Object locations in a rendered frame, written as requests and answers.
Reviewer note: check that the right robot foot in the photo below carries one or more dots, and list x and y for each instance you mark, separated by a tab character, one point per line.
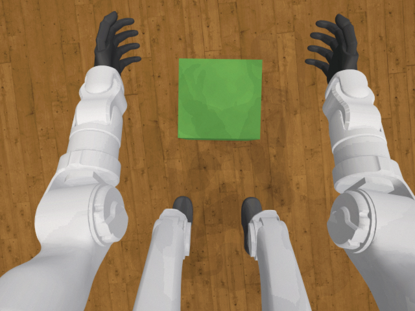
250	207

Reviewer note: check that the robot left upper arm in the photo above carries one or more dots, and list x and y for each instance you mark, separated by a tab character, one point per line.
76	227

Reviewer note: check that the robot right forearm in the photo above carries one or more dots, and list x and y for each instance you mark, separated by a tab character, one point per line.
358	142

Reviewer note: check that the carton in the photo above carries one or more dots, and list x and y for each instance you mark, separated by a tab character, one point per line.
219	99

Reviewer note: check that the left robot hand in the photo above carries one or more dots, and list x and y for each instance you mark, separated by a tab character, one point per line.
107	51

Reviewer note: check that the right robot hand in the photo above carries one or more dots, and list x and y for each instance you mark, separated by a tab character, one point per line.
344	53

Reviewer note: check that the robot left shin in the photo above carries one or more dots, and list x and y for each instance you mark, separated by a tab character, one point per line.
169	212

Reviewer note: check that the robot right upper arm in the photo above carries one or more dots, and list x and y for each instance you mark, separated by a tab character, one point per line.
377	232

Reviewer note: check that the robot left forearm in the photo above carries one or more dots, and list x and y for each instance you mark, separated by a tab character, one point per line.
95	138

